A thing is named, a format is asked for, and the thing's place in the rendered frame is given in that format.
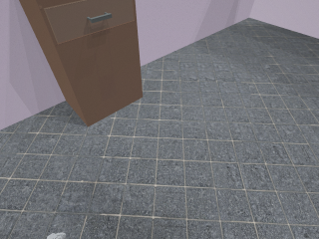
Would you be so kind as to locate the cabinet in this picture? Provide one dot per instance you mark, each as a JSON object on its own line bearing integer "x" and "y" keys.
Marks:
{"x": 98, "y": 73}

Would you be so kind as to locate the drawer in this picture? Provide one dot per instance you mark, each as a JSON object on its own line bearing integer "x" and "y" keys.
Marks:
{"x": 69, "y": 21}

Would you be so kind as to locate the handle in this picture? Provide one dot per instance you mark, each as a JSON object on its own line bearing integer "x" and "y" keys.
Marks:
{"x": 100, "y": 18}

